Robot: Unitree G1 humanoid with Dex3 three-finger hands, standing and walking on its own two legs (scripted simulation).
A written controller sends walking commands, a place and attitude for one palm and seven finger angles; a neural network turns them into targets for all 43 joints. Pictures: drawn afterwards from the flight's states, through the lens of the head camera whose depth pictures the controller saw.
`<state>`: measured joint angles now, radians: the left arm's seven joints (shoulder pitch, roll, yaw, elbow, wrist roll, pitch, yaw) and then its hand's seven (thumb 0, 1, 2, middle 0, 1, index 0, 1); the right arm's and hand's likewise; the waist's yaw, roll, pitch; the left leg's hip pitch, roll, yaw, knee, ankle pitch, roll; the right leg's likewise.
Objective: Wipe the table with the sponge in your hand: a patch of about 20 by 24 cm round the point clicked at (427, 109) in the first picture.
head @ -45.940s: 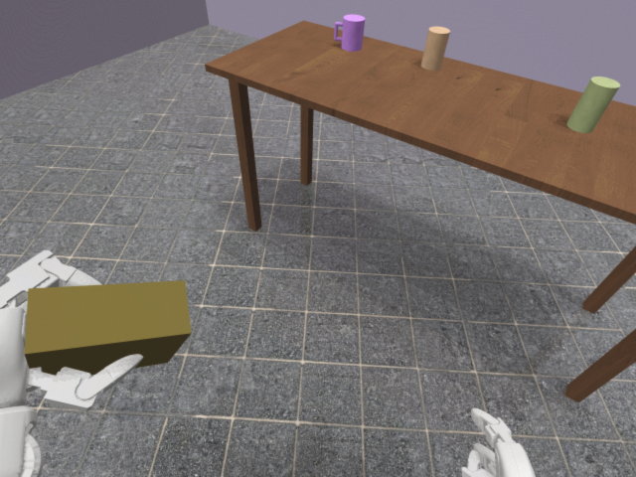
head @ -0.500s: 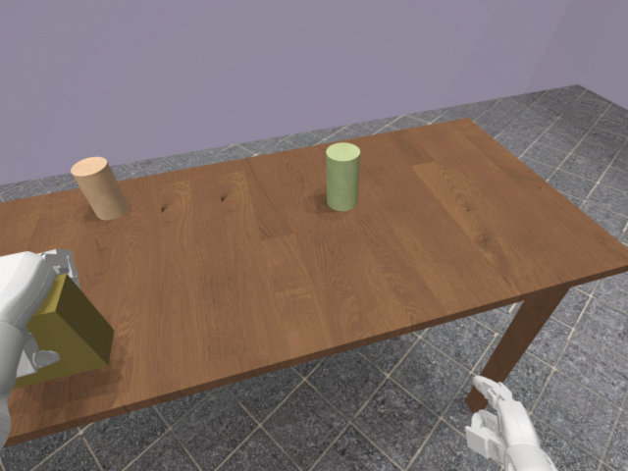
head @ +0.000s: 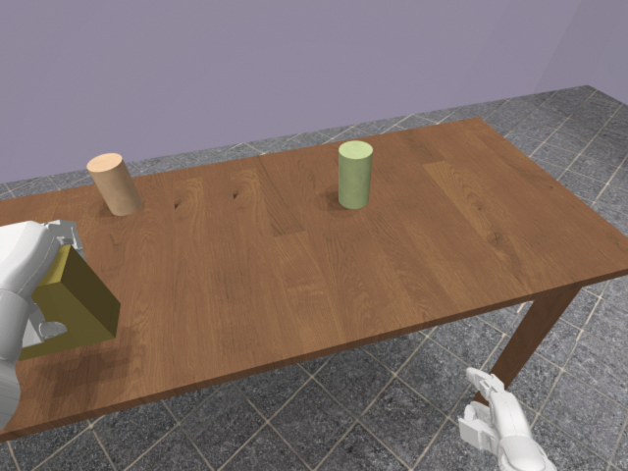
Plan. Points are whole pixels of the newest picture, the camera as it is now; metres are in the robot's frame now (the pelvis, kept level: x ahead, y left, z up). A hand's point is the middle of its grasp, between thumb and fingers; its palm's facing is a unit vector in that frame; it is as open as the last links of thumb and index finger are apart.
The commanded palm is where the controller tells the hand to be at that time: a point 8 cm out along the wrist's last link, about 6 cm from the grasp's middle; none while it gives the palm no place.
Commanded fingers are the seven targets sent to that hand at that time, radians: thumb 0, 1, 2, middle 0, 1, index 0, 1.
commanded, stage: lift the sponge slowly off the table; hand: left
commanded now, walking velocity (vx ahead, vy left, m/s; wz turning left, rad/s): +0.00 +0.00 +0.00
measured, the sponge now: (54, 314) +0.21 +0.37 +0.11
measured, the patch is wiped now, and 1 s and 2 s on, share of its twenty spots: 1.00 1.00 1.00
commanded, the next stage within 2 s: bring the sponge back beside the body in 0.02 s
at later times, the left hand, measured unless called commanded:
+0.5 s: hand (61, 299) +0.22 +0.34 +0.14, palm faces +0.07 -0.09 -0.99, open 9.3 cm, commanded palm +0.18 +0.33 +0.21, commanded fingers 0.00 0.10 1.30 -1.20 -1.60 -1.20 -1.60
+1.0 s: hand (93, 313) +0.21 +0.30 +0.13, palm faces +0.10 -0.11 -0.99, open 9.3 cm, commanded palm +0.16 +0.29 +0.20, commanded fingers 0.00 0.10 1.30 -1.20 -1.60 -1.20 -1.60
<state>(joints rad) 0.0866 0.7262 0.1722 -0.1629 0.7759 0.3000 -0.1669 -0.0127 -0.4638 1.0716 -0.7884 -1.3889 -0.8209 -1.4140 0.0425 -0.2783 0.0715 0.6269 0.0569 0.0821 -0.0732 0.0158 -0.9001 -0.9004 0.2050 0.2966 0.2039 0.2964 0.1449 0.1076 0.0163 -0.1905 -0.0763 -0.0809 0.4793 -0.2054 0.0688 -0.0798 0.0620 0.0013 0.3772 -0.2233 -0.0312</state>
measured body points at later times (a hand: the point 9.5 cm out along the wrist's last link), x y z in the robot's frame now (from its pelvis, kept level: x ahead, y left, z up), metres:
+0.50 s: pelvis +0.00 +0.01 +0.00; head -0.02 -0.01 +0.45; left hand +0.21 +0.34 +0.19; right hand +0.25 -0.18 -0.07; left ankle +0.03 +0.07 -0.74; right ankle -0.01 -0.11 -0.74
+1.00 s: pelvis +0.00 +0.00 +0.00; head -0.03 -0.03 +0.45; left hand +0.20 +0.30 +0.19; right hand +0.25 -0.18 -0.06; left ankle +0.03 +0.07 -0.74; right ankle -0.01 -0.11 -0.74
